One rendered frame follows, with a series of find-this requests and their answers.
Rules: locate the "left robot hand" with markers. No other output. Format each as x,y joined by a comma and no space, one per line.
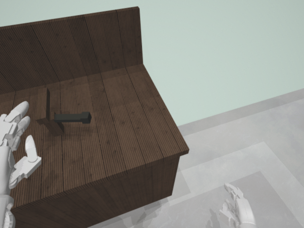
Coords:
12,127

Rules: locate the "tap lever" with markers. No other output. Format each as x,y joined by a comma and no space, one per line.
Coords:
84,117

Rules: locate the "robot left forearm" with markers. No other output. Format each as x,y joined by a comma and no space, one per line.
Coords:
7,219

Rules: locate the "right robot hand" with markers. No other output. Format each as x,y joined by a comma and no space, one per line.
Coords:
240,212

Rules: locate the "counter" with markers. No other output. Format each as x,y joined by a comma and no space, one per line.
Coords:
125,158

